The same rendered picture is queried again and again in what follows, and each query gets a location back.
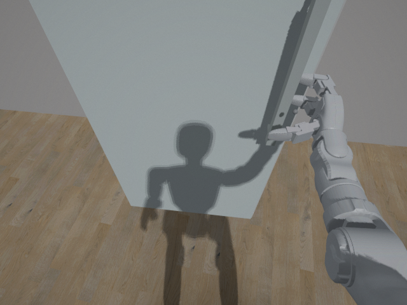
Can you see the robot right hand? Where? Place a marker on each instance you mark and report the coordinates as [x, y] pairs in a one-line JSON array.
[[329, 111]]

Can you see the handle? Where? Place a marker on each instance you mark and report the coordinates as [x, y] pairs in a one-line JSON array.
[[311, 27]]

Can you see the right robot upper arm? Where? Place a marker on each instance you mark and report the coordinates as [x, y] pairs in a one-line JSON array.
[[370, 263]]

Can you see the right robot forearm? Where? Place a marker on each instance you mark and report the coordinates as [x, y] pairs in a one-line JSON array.
[[340, 192]]

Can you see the fridge door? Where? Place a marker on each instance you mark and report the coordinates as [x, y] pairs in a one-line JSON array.
[[180, 92]]

